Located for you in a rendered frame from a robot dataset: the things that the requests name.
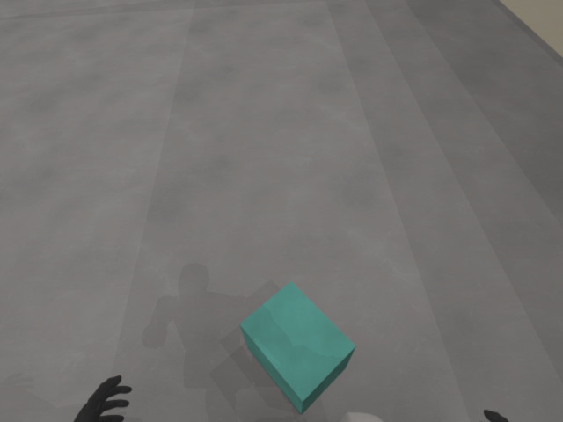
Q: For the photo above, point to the robot left hand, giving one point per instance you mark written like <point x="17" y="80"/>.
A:
<point x="97" y="403"/>

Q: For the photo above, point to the carton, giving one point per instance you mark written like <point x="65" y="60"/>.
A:
<point x="299" y="347"/>

